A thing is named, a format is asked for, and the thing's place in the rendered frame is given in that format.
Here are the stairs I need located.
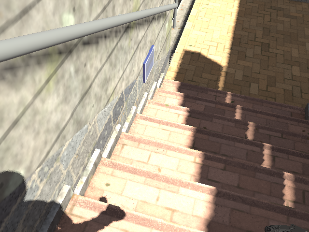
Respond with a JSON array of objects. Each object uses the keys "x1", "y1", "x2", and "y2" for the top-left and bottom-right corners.
[
  {"x1": 169, "y1": 0, "x2": 195, "y2": 66},
  {"x1": 54, "y1": 78, "x2": 309, "y2": 232}
]

